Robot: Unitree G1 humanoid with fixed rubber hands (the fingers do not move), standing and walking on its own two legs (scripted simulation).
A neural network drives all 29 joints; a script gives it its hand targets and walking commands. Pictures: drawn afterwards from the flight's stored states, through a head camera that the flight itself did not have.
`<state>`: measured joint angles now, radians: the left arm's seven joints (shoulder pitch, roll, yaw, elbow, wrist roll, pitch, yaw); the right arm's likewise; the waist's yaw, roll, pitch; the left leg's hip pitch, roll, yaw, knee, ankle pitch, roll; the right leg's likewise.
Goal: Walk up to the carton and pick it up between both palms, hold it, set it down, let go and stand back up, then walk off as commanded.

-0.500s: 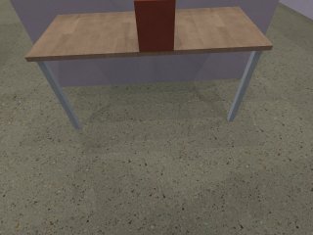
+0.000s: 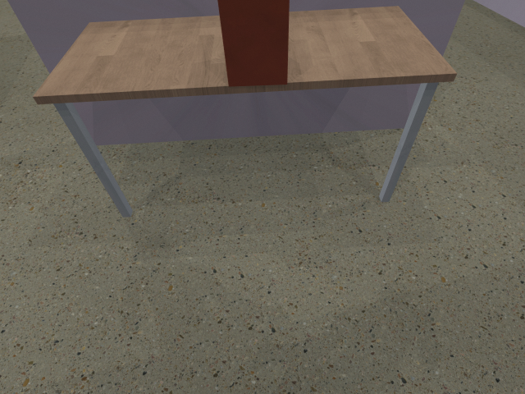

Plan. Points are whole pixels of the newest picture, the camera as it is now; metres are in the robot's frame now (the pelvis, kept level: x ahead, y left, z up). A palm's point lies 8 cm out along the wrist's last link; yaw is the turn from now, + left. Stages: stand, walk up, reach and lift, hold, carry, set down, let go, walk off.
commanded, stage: stand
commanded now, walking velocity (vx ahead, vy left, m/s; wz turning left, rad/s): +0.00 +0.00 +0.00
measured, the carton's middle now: (256, 30) +1.11 +0.05 +0.04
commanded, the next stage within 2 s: none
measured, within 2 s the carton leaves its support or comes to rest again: neither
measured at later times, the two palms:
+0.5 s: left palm out of the picture +0.10 +0.29 -0.11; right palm out of the picture +0.09 -0.30 -0.12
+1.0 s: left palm out of the picture +0.10 +0.29 -0.11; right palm out of the picture +0.09 -0.30 -0.12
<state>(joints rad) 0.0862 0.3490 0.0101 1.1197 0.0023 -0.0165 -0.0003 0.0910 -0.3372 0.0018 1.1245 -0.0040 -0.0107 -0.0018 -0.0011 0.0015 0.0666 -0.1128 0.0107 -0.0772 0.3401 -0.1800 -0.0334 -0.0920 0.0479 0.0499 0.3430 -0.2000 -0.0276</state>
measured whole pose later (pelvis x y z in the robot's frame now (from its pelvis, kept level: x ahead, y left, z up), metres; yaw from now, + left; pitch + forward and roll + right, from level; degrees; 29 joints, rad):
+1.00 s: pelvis +0.01 -0.01 +0.00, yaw -1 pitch -3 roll +0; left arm 0.09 0.35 0.01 1.10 0.00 -0.02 0.01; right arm 0.10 -0.34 0.00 1.10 -0.01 0.00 -0.01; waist 0.00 0.00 0.07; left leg -0.08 0.03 -0.07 0.34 -0.21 -0.04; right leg -0.06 0.07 0.06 0.34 -0.22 -0.04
